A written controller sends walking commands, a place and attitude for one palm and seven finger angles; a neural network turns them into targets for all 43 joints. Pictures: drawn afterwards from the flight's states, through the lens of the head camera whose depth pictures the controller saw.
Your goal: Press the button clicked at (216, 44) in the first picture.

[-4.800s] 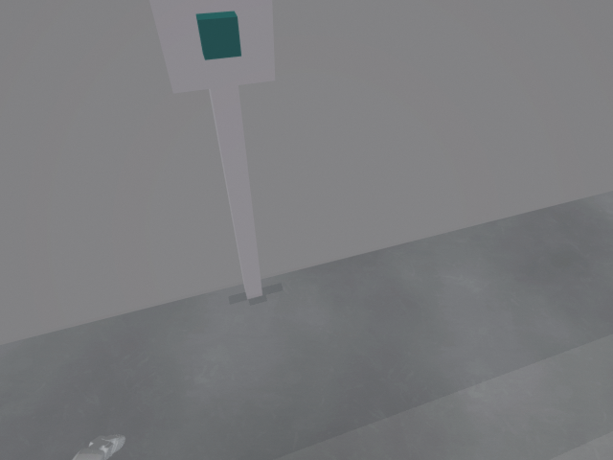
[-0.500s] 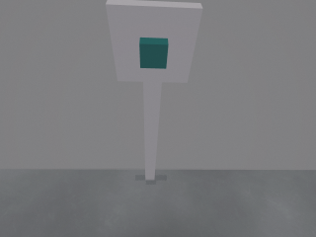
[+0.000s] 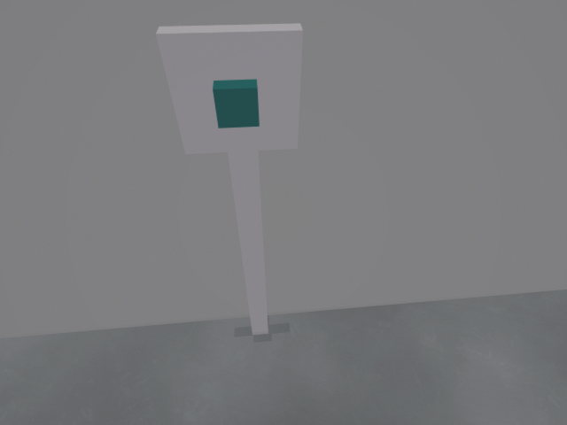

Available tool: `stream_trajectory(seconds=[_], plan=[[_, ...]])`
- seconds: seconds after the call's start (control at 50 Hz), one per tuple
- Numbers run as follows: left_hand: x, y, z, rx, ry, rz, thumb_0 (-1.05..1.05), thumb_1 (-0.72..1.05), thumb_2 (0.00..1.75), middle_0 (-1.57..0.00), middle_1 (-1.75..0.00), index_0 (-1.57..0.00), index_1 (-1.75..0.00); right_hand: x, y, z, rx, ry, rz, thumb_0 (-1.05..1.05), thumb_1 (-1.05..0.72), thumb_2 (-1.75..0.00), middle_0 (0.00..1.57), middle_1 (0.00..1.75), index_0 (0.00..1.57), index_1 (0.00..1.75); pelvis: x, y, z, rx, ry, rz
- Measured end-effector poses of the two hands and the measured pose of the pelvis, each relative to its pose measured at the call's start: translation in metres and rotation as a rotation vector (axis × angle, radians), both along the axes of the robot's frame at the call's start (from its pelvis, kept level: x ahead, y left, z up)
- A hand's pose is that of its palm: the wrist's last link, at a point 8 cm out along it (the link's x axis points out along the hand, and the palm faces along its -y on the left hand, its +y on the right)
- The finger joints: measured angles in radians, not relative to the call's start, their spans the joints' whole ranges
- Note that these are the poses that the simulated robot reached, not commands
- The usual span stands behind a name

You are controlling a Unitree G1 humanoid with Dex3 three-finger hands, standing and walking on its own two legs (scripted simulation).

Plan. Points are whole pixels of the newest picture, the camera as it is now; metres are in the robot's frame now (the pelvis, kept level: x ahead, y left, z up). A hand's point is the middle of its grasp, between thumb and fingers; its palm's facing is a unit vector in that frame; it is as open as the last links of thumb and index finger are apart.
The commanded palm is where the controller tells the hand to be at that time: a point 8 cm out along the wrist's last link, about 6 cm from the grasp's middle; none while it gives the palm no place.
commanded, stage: come to a stop and stand still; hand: left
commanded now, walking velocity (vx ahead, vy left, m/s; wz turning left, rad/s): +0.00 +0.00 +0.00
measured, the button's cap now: (237, 103) +0.55 +0.10 +0.20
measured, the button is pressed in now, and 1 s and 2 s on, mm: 0 0 0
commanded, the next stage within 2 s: look again from close up in 0.16 s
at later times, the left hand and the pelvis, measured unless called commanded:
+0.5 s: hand out of the picture -0.01 +0.18 -0.19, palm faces +0.03 -0.98 -0.18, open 7.4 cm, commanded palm none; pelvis +0.01 +0.03 -0.01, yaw +0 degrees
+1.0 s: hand out of the picture +0.03 +0.19 -0.19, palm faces +0.00 -0.98 -0.18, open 7.4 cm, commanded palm none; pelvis +0.03 +0.02 -0.01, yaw +0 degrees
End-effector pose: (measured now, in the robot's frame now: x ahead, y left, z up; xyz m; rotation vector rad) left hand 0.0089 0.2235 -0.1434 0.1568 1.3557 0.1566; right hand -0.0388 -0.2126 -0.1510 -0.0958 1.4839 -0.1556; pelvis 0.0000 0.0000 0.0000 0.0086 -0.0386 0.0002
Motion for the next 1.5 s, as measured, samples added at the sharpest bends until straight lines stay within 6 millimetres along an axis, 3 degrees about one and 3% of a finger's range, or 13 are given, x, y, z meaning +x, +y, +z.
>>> stream_trajectory(seconds=[0.16, 0.3, 0.44, 0.58, 0.72, 1.0, 1.22, 1.34, 1.44, 1.5], plan=[[-0.043, -0.015, -0.005, -0.040, 0.108, 0.031, 0.01, 0.92, 0.89, -0.20, -0.30, -0.20, -0.30, -0.023, 0.005, 0.003, 0.003, 0.060, -0.012, 0.01, -0.91, -0.90, 0.20, 0.30, 0.19, 0.30, -0.005, 0.000, 0.000, -0.004, 0.013, 0.000], [-0.056, -0.022, -0.008, -0.058, 0.127, 0.031, 0.01, 0.91, 0.89, -0.20, -0.30, -0.20, -0.30, -0.011, 0.011, 0.001, 0.008, 0.028, 0.001, 0.01, -0.91, -0.90, 0.20, 0.30, 0.19, 0.30, -0.004, 0.004, -0.003, -0.021, 0.022, 0.000], [-0.036, -0.002, -0.014, -0.047, 0.073, 0.009, 0.01, 0.91, 0.89, -0.20, -0.30, -0.20, -0.30, 0.027, 0.023, -0.006, 0.001, -0.094, 0.034, 0.01, -0.91, -0.90, 0.20, 0.30, 0.19, 0.30, 0.001, 0.019, -0.010, -0.029, 0.032, 0.011], [0.001, 0.022, -0.009, -0.008, -0.016, 0.004, 0.01, 0.91, 0.89, -0.20, -0.30, -0.20, -0.30, 0.047, 0.026, -0.005, -0.013, -0.121, 0.051, 0.03, -0.94, -0.90, 0.20, 0.30, 0.20, 0.30, 0.013, 0.030, -0.010, -0.011, 0.039, 0.002], [0.019, 0.030, -0.007, 0.001, -0.021, -0.013, 0.01, 0.91, 0.89, -0.19, -0.30, -0.19, -0.30, 0.061, 0.023, 0.000, -0.032, -0.134, 0.053, 0.02, -0.93, -0.90, 0.20, 0.30, 0.20, 0.30, 0.021, 0.032, -0.007, -0.004, 0.044, -0.007], [0.019, 0.020, -0.013, -0.026, 0.036, -0.013, 0.01, 0.91, 0.89, -0.19, -0.30, -0.20, -0.30, 0.078, 0.014, 0.002, -0.046, -0.121, 0.050, 0.01, -0.92, -0.90, 0.20, 0.30, 0.20, 0.30, 0.035, 0.024, -0.008, 0.005, 0.046, -0.001], [0.018, -0.014, -0.007, 0.002, 0.060, 0.040, 0.01, 0.91, 0.89, -0.19, -0.30, -0.20, -0.30, 0.080, -0.026, -0.009, -0.032, -0.045, 0.054, 0.01, -0.91, -0.90, 0.20, 0.30, 0.20, 0.30, 0.052, -0.016, -0.013, -0.002, 0.079, 0.039], [0.004, -0.043, -0.012, -0.024, 0.087, 0.120, 0.01, 0.91, 0.89, -0.19, -0.30, -0.19, -0.30, 0.125, -0.045, -0.001, -0.056, -0.056, 0.131, 0.01, -0.91, -0.90, 0.20, 0.30, 0.20, 0.30, 0.065, -0.032, -0.011, -0.008, 0.075, 0.090], [-0.009, -0.065, -0.028, -0.083, 0.155, 0.150, 0.01, 0.91, 0.89, -0.19, -0.30, -0.20, -0.30, 0.180, -0.046, -0.001, -0.082, -0.166, 0.182, 0.01, -0.91, -0.90, 0.20, 0.30, 0.19, 0.30, 0.077, -0.036, -0.020, -0.029, 0.068, 0.107], [-0.006, -0.073, -0.036, -0.111, 0.183, 0.140, 0.01, 0.91, 0.89, -0.20, -0.30, -0.20, -0.30, 0.199, -0.046, 0.002, -0.093, -0.238, 0.177, 0.01, -0.91, -0.90, 0.20, 0.30, 0.19, 0.30, 0.082, -0.041, -0.024, -0.013, 0.055, 0.091]])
